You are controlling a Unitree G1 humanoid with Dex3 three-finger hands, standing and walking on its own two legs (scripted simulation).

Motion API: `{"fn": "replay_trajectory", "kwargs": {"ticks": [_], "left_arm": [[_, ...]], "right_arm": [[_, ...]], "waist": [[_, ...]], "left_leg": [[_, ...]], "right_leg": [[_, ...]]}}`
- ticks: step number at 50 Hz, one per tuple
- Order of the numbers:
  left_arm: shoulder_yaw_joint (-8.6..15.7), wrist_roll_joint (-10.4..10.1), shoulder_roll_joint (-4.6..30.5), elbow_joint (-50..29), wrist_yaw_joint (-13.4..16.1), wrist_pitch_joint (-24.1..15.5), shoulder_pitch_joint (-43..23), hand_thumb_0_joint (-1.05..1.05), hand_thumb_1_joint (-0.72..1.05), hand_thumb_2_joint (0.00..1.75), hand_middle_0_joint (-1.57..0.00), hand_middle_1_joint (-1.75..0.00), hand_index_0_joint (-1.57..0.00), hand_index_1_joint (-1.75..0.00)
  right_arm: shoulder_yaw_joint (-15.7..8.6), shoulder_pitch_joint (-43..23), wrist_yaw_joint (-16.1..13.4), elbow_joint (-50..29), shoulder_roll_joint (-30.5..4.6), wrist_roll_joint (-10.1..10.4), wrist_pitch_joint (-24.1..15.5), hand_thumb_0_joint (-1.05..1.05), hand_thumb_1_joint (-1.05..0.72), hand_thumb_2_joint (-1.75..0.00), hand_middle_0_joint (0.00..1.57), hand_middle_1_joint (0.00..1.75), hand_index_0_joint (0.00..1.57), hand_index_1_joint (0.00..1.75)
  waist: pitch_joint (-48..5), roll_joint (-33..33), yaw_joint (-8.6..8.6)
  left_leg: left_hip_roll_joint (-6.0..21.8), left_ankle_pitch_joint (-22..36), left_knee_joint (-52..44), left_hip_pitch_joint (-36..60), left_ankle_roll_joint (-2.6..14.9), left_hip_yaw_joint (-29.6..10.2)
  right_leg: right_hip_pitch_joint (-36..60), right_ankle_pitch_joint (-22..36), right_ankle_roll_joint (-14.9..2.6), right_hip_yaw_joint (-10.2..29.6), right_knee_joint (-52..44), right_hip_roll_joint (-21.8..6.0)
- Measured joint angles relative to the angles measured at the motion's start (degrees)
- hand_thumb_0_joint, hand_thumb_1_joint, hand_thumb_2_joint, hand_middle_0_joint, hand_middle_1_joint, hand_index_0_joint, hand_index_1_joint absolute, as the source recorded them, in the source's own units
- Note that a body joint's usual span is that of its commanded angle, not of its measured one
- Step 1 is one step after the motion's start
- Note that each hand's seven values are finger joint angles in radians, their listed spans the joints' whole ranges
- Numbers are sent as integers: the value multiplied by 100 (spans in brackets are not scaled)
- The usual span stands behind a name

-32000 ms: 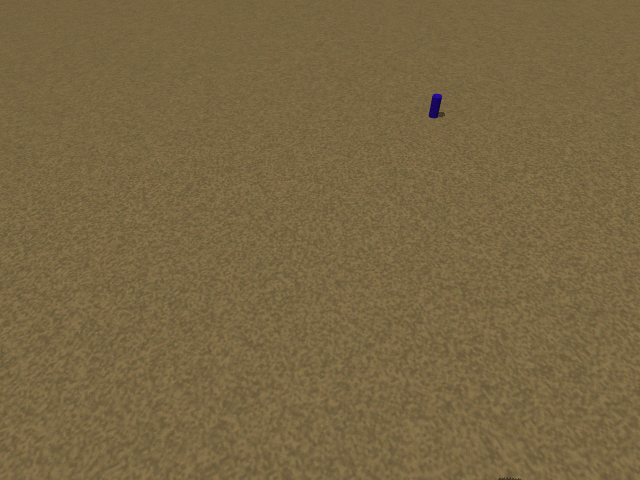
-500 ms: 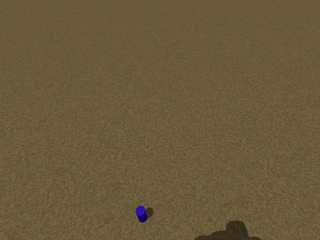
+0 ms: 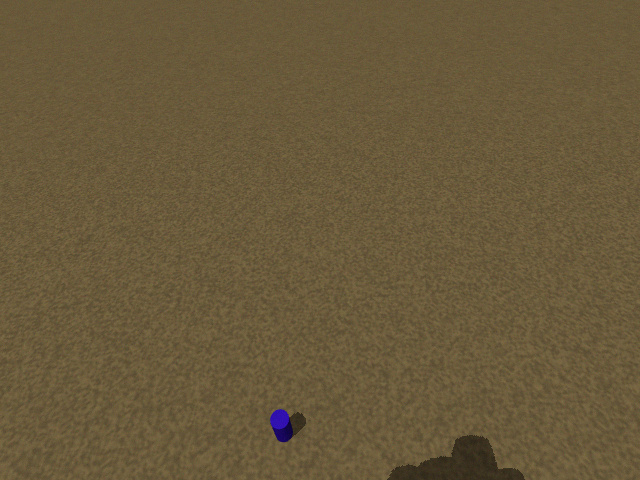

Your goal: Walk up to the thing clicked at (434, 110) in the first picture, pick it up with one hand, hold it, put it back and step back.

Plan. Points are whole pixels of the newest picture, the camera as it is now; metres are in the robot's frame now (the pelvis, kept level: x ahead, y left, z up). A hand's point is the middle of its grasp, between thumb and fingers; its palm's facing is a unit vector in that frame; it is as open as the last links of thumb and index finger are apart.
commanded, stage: stand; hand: left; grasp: from the side
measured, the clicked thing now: (282, 426) +0.40 +0.18 -0.72
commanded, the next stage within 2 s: step back in 1.06 s
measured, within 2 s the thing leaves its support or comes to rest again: neither
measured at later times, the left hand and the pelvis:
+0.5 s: hand out of the picture +0.08 +0.24 -0.16, palm faces -0.02 -0.94 -0.34, open 7.4 cm; pelvis +0.01 +0.00 +0.00, yaw +0 degrees
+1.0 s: hand out of the picture +0.09 +0.24 -0.16, palm faces -0.02 -0.94 -0.34, open 7.4 cm; pelvis +0.02 -0.01 +0.00, yaw -1 degrees
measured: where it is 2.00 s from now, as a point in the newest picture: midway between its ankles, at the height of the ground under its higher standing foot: outside the picture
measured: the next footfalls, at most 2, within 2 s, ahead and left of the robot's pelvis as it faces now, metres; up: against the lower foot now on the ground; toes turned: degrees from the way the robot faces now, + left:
right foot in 1.76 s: -0.06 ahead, -0.07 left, +0.00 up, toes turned -1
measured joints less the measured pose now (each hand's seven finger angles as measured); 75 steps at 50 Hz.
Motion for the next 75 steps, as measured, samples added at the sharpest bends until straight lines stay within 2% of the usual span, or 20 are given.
{"fn": "replay_trajectory", "kwargs": {"ticks": [16,53,57,60,64,65,66,68,69,70,72,74,75], "left_arm": [[3,-23,-7,40,-26,-8,-198,1,91,90,-20,-30,-21,-30],[33,-56,43,-13,-61,-6,-165,1,91,90,-20,-30,-21,-30],[188,-136,92,-328,-52,40,-202,1,90,90,-20,-30,-21,-30],[268,-138,170,-591,-30,86,-293,1,90,90,-20,-30,-21,-30],[323,-35,280,-924,4,179,-371,1,90,90,-20,-30,-21,-30],[330,-13,314,-996,10,204,-386,1,90,90,-20,-30,-21,-30],[331,1,351,-1061,17,230,-411,1,90,90,-20,-30,-21,-30],[324,-1,408,-1211,24,292,-468,1,90,90,-20,-30,-21,-30],[329,-24,444,-1283,30,322,-535,1,90,90,-20,-30,-21,-30],[351,-44,493,-1340,50,355,-631,1,90,90,-20,-30,-21,-30],[388,-62,541,-1460,105,408,-721,1,91,90,-20,-30,-21,-30],[384,-65,512,-1516,141,434,-716,1,91,90,-20,-30,-20,-30],[366,-76,487,-1535,140,443,-699,1,91,90,-20,-30,-20,-30]], "right_arm": [[50,-159,-8,21,-19,21,-45,0,-91,-90,20,30,21,30],[65,-147,17,24,-90,33,-62,0,-91,-90,20,30,21,30],[-10,-294,53,-191,-158,74,53,0,-91,-90,20,30,21,30],[-83,-418,57,-411,-253,102,123,0,-91,-90,20,30,21,30],[-192,-436,83,-696,-365,88,247,0,-91,-90,20,30,21,30],[-211,-391,99,-764,-380,94,256,0,-91,-90,20,30,21,30],[-225,-330,111,-821,-393,98,250,0,-91,-90,20,30,21,30],[-244,-170,122,-921,-444,74,220,0,-91,-90,20,30,21,30],[-272,-125,105,-936,-439,36,201,0,-91,-90,20,30,21,30],[-289,-116,85,-933,-380,-8,192,0,-91,-90,20,30,21,30],[-258,-66,68,-967,-248,-62,185,0,-91,-90,20,30,21,30],[-225,21,43,-1036,-151,-81,193,0,-91,-90,20,30,21,30],[-214,56,22,-1066,-120,-94,198,0,-91,-90,20,30,21,30]], "waist": [[-32,16,-21],[-57,13,-51],[176,43,-78],[426,67,-88],[603,-73,-54],[597,-119,-76],[581,-158,-104],[517,-149,-165],[534,-184,-174],[634,-287,-152],[790,-407,-126],[809,-380,-206],[794,-360,-229]], "left_leg": [[17,42,-197,124,-15,27],[83,-1,-322,185,-69,52],[121,-192,207,-193,-52,43],[122,-304,807,-603,37,16],[-169,-1383,2182,-1100,207,-32],[-213,-1494,2324,-1126,248,-21],[-223,-1444,2317,-1096,274,-1],[-132,-803,1751,-862,276,-1],[-156,-1083,1640,-813,257,-9],[-213,-1182,1689,-815,274,33],[-229,-1137,1695,-788,312,89],[-176,-992,1553,-781,330,29],[-157,-907,1448,-782,340,16]], "right_leg": [[96,35,-6,25,-164,19],[125,-13,-54,47,-252,86],[-175,-110,-82,44,103,121],[-434,-160,-100,42,386,130],[-810,-254,-55,191,820,-24],[-903,-279,-29,208,917,-73],[-1000,-314,8,213,1030,-115],[-1237,-433,94,180,1345,-131],[-1402,-511,33,252,1609,-131],[-1545,-925,-56,517,1988,-58],[-1782,-1748,-155,948,2876,285],[-1948,-2092,-193,1116,3626,649],[-2015,-2074,-197,1157,3924,774]]}}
